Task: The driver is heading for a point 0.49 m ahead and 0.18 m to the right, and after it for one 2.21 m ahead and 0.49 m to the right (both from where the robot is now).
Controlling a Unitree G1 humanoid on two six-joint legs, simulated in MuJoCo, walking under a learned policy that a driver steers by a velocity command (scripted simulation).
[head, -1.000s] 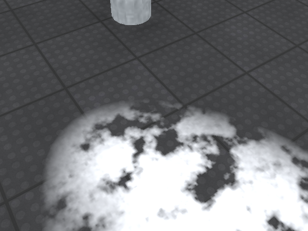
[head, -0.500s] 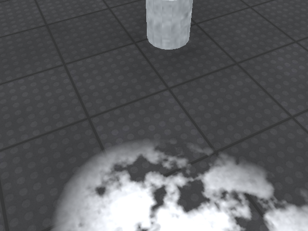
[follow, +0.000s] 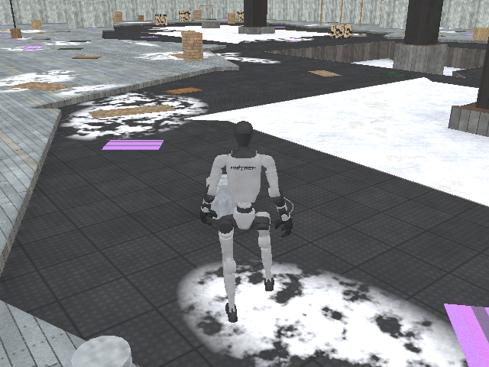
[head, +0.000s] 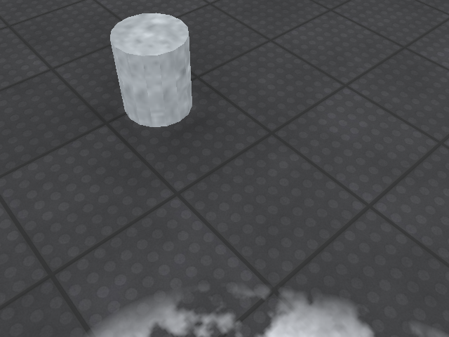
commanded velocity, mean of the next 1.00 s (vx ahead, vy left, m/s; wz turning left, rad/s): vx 0.50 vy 0.00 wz -0.55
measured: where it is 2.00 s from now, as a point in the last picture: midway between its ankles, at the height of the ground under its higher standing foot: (318, 185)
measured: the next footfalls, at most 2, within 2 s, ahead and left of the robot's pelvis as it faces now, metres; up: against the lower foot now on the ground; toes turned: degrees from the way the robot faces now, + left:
right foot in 0.20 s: +0.27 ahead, -0.14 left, +0.00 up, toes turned -10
left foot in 0.68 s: +0.60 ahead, -0.01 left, +0.00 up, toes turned -27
